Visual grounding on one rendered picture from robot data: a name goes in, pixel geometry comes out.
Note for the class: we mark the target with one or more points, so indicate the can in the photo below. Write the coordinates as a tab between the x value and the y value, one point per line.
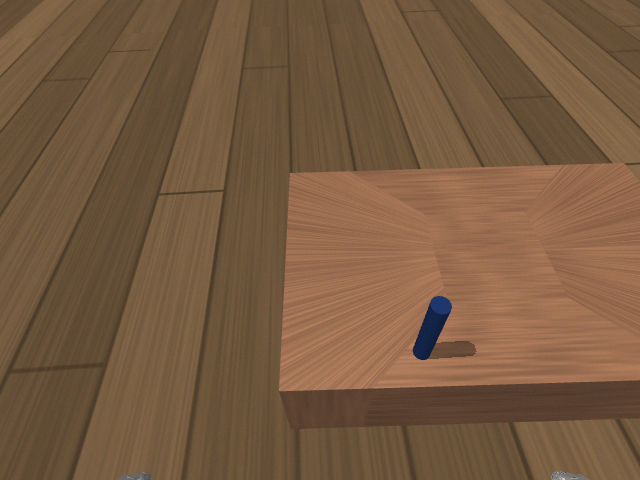
435	318

